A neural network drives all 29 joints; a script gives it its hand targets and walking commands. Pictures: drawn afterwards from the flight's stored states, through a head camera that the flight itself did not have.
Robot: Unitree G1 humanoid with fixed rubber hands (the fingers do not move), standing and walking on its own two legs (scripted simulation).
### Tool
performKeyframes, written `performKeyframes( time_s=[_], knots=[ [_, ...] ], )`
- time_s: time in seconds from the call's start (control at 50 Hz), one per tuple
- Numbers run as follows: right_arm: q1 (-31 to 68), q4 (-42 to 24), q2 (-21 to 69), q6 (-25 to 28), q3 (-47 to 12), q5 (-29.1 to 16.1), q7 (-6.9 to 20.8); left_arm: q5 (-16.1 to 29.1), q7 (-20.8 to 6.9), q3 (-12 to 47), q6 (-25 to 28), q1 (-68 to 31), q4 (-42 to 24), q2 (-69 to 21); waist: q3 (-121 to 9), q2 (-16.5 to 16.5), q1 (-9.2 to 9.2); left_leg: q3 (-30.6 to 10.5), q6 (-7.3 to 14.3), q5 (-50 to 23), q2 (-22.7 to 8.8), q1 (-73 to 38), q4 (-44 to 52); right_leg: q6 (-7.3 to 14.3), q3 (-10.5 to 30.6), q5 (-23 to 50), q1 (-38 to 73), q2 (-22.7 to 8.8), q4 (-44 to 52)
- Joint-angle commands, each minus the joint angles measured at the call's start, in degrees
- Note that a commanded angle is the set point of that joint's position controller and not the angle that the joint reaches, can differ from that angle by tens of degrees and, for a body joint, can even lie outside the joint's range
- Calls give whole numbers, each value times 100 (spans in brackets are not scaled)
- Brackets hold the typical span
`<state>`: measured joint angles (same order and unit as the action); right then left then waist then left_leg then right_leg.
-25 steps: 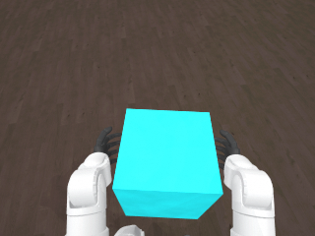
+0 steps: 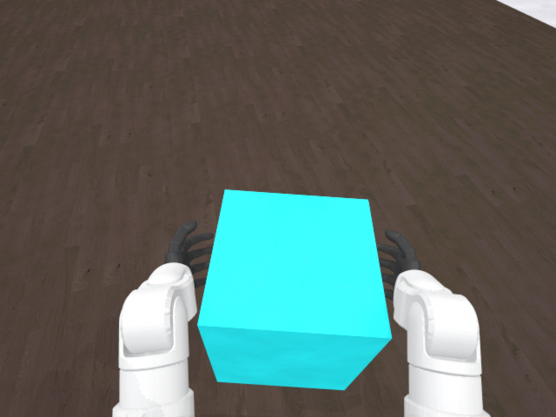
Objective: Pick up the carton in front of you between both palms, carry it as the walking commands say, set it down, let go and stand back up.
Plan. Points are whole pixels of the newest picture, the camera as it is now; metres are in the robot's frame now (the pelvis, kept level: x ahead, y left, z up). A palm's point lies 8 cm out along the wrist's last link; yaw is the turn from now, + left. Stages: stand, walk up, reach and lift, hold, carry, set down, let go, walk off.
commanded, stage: carry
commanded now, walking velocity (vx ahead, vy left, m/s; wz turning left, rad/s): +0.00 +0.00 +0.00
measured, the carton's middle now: (288, 296) +0.29 +0.01 +0.00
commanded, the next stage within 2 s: hold in 1.82 s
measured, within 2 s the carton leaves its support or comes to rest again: neither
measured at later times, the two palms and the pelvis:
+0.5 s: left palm (189, 312) +0.24 +0.14 +0.06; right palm (418, 320) +0.23 -0.16 +0.06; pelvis -0.03 -0.01 +0.00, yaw +0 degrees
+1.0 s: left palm (197, 325) +0.23 +0.13 +0.03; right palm (419, 333) +0.22 -0.17 +0.03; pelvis -0.07 -0.02 +0.00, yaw -1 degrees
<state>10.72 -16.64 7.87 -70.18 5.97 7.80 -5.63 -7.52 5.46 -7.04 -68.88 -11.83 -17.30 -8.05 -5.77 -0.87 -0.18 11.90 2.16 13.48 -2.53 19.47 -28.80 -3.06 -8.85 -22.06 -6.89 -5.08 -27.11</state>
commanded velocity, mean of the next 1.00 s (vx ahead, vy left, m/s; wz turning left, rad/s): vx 0.00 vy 0.00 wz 0.00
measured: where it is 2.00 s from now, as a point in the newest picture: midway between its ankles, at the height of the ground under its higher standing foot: outside the picture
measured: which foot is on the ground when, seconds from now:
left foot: down 0.00-1.00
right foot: down 0.00-1.00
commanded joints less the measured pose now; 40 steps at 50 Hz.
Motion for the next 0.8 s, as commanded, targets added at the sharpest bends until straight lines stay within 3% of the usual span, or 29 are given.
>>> performKeyframes(
  time_s=[0.0, 0.08, 0.2, 0.46, 0.78],
  knots=[
    [2729, -659, 5382, 132, -4076, -2521, 1487, 2489, -1575, 4118, -79, -2167, -168, -5474, -1964, 89, 12, -694, 114, -4522, -753, -1664, -306, -12, 166, 3357, 190, -323, -83],
    [2705, -679, 5362, 118, -4134, -2548, 1514, 2407, -1572, 4067, -62, -2019, -132, -5464, -1834, -107, 1, -571, 32, -3749, -634, -1254, -380, 41, 190, 4027, 336, -464, -179],
    [2548, -437, 5467, 235, -4199, -2483, 1603, 2315, -1631, 4135, 75, -1913, 43, -5569, -1578, -117, -10, -537, -39, -3000, -625, -976, -399, 117, 173, 3935, 296, -566, -127],
    [2449, 290, 5147, 1188, -3939, -1981, 1659, 1878, -1694, 3986, 1043, -1895, 690, -5301, -1150, 48, -10, -645, -48, -2048, -709, -983, -78, 276, 226, 1842, -343, -479, 190],
    [2953, 2223, 5001, 3062, -2647, -866, 1748, 721, -1746, 2660, 2879, -2422, 2625, -5173, -1041, 117, 2, -740, -99, -1181, -740, -863, 286, 400, 368, 739, -668, -432, 424]
  ],
)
